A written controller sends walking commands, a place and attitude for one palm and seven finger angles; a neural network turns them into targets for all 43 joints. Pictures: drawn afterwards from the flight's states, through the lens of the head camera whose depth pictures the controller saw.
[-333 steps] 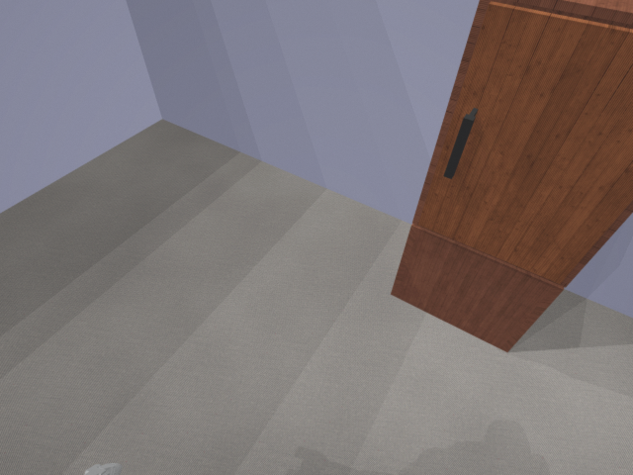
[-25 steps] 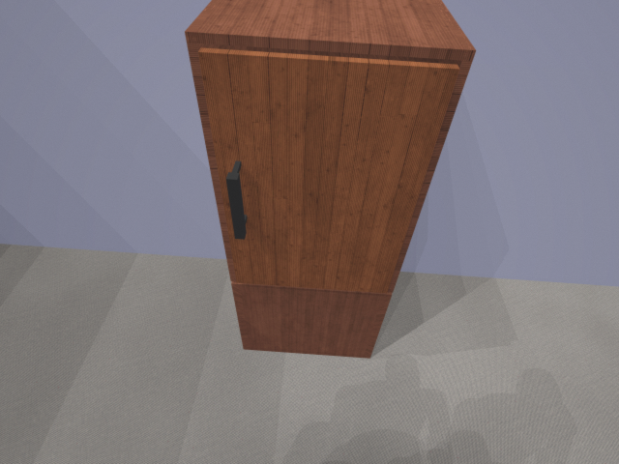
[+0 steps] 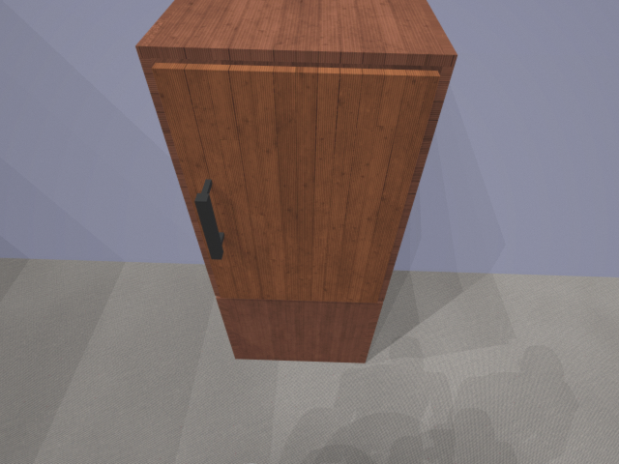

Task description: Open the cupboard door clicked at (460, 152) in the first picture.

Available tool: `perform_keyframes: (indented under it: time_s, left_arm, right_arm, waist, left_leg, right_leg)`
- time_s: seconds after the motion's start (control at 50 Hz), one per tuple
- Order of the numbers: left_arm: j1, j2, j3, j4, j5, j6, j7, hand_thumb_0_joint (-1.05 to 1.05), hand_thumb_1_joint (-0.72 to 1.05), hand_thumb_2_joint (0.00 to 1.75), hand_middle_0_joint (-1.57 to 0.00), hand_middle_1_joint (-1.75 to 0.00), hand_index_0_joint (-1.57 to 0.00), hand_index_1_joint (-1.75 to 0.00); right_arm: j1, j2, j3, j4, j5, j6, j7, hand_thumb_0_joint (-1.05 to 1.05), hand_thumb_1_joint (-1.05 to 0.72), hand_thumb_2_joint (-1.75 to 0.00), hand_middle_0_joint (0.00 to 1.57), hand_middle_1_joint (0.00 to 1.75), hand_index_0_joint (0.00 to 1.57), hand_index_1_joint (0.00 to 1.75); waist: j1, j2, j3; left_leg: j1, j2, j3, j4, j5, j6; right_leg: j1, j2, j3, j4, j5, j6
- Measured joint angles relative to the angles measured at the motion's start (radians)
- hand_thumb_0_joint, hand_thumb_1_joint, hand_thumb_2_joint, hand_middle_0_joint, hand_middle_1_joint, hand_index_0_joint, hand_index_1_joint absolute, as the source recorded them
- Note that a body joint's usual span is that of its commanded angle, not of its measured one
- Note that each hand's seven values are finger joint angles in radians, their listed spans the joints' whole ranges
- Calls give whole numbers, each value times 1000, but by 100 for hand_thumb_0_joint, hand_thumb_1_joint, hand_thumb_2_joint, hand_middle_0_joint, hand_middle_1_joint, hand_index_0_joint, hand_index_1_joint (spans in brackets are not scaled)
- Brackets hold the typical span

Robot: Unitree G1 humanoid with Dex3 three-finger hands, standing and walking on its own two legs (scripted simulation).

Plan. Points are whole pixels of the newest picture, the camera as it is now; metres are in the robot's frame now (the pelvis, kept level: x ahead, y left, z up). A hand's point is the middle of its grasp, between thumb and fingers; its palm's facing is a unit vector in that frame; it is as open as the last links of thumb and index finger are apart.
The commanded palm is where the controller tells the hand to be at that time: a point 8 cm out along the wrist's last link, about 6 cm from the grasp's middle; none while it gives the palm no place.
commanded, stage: come to a stop and stand still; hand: left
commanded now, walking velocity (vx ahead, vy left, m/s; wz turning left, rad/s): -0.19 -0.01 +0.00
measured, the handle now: (212, 220) +0.53 +0.22 -0.03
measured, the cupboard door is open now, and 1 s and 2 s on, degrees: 0 0 0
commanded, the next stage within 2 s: look again from close up in 0.82 s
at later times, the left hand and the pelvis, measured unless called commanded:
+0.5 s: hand out of the picture +0.02 +0.20 -0.18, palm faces +0.02 -0.97 -0.23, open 7.4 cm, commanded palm none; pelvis -0.01 +0.01 -0.01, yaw -2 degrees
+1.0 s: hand out of the picture -0.01 +0.21 -0.19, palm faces +0.01 -0.98 -0.20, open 7.4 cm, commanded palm none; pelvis +0.00 +0.04 -0.02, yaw +0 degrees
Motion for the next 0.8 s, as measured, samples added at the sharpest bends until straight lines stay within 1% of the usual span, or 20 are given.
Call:
perform_keyframes:
  time_s: [0.04, 0.06, 0.08, 0.14, 0.2, 0.3, 0.36, 0.44, 0.48, 0.56, 0.64, 0.74, 0.76, 0.78, 0.8]
  left_arm:
    - [-4, -2, -7, 9, -4, 8, 0, 0, 90, 90, -20, -30, -20, -30]
    - [-4, -4, -9, 12, -5, 13, 1, 0, 90, 90, -20, -30, -20, -30]
    - [-11, -1, -10, 16, -6, 21, 4, 0, 90, 90, -20, -30, -20, -30]
    - [-33, 18, -7, 13, -9, 44, 13, 0, 90, 90, -20, -30, -20, -30]
    - [-59, 33, -5, -7, -11, 59, 12, 0, 90, 90, -20, -30, -20, -30]
    - [-97, 64, 11, -61, -5, 74, 6, 0, 90, 90, -20, -30, -20, -30]
    - [-106, 77, 19, -86, 1, 75, 4, 0, 90, 90, -20, -30, -20, -30]
    - [-99, 92, 18, -93, 0, 70, 5, 0, 90, 90, -20, -30, -20, -30]
    - [-101, 92, 14, -85, -3, 70, 5, 0, 90, 90, -20, -30, -20, -30]
    - [-110, 89, 7, -66, -6, 74, 2, 0, 90, 90, -20, -30, -20, -30]
    - [-105, 77, -1, -55, -5, 66, -3, 0, 90, 90, -20, -30, -20, -30]
    - [-70, 64, -5, -27, -6, 56, -1, 0, 91, 90, -20, -30, -20, -30]
    - [-61, 61, -6, -19, -6, 55, -1, 0, 91, 90, -20, -30, -20, -30]
    - [-53, 58, -12, -14, -3, 51, 5, 0, 91, 90, -20, -30, -20, -30]
    - [-42, 55, -19, -14, -2, 48, 11, 0, 91, 90, -20, -30, -20, -30]
  right_arm:
    - [-17, -4, 10, -1, 3, -8, -8, 1, -93, -90, 20, 30, 20, 30]
    - [-23, -9, 13, -1, 4, -13, -12, 1, -93, -90, 20, 30, 20, 30]
    - [-34, -5, 15, 7, 5, -15, -17, 1, -93, -90, 20, 30, 20, 30]
    - [-65, 15, 23, 13, 10, -10, -25, 0, -94, -90, 20, 30, 20, 30]
    - [-94, 23, 27, -1, 11, -4, -30, 0, -93, -90, 20, 30, 20, 30]
    - [-138, 23, 18, -36, 7, 12, -29, 0, -92, -90, 20, 30, 20, 30]
    - [-143, 12, 11, -44, 4, 25, -23, 0, -91, -90, 20, 30, 20, 30]
    - [-121, 5, 4, -45, 3, 40, -13, 0, -91, -90, 20, 30, 20, 30]
    - [-104, -2, 5, -40, 2, 36, -12, 0, -92, -90, 20, 30, 20, 30]
    - [-64, -6, 17, -11, -1, 35, -7, -1, -92, -90, 20, 30, 20, 30]
    - [-24, -1, 28, 16, -3, 37, -1, 0, -92, -90, 20, 30, 20, 30]
    - [10, 14, 34, 40, -2, 34, 0, 0, -91, -90, 20, 30, 20, 30]
    - [16, 18, 35, 44, -1, 32, 0, 0, -91, -90, 20, 30, 20, 30]
    - [20, 19, 38, 41, 0, 33, 2, 0, -91, -90, 20, 30, 20, 30]
    - [23, 19, 39, 30, -1, 36, 7, 0, -91, -90, 20, 30, 20, 30]
  waist:
    - [8, 5, 16]
    - [11, 14, 20]
    - [12, 6, 27]
    - [23, -42, 46]
    - [27, -50, 60]
    - [21, -30, 81]
    - [14, 5, 77]
    - [2, 12, 57]
    - [-5, 14, 53]
    - [-12, -2, 38]
    - [-12, -12, 22]
    - [-14, -14, 16]
    - [-14, -14, 17]
    - [-13, -10, 21]
    - [-14, -6, 25]
  left_leg:
    - [65, -2, -4, -148, 88, -2]
    - [97, 5, -9, -202, 150, 4]
    - [110, 1, -8, -209, 126, 14]
    - [130, -23, 15, -205, 74, 36]
    - [131, -32, 27, -221, 82, 46]
    - [94, -26, 38, -206, 96, 48]
    - [69, -8, 26, -186, 100, 41]
    - [51, -13, 2, -151, 50, 23]
    - [60, -12, -3, -162, 108, 27]
    - [85, -22, 0, -185, 109, 42]
    - [99, -33, -2, -243, 137, 43]
    - [109, -39, -1, -287, 164, 43]
    - [111, -39, 0, -291, 166, 44]
    - [101, -36, -3, -270, 145, 37]
    - [79, -33, -7, -231, 101, 29]
  right_leg:
    - [3, 8, 3, 29, -25, 9]
    - [1, 18, 1, 52, -44, 14]
    - [0, 14, 2, 75, -63, 19]
    - [7, -14, 21, 93, -60, 31]
    - [-6, -24, 32, 104, -81, 38]
    - [-63, -23, 44, 153, -86, 34]
    - [-75, -5, 34, 148, -71, 25]
    - [-81, 0, 28, 153, -66, 14]
    - [-76, 3, 27, 164, -71, 17]
    - [-55, -5, 29, 145, -62, 28]
    - [-45, -11, 26, 97, -32, 31]
    - [-41, -13, 29, 62, -11, 33]
    - [-39, -13, 30, 59, -9, 33]
    - [-40, -9, 30, 57, -8, 33]
    - [-48, -6, 31, 63, -10, 32]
